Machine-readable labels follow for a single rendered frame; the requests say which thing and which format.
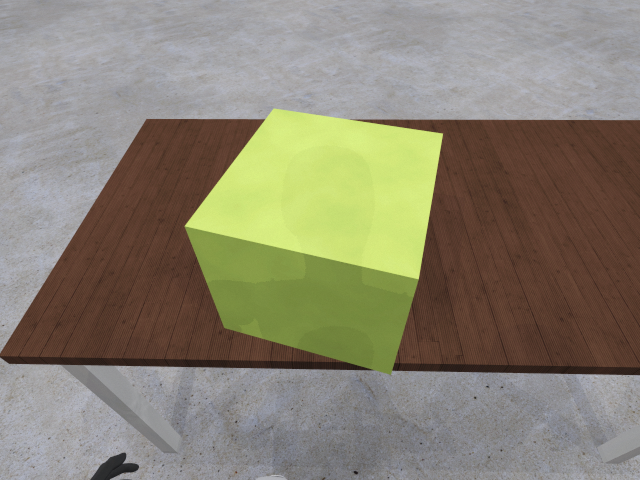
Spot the carton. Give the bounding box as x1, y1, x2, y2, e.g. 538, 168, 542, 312
185, 109, 443, 375

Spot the table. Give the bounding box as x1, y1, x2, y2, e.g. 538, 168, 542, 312
0, 119, 640, 464

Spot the left robot hand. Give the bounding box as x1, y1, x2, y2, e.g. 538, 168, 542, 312
90, 453, 139, 480

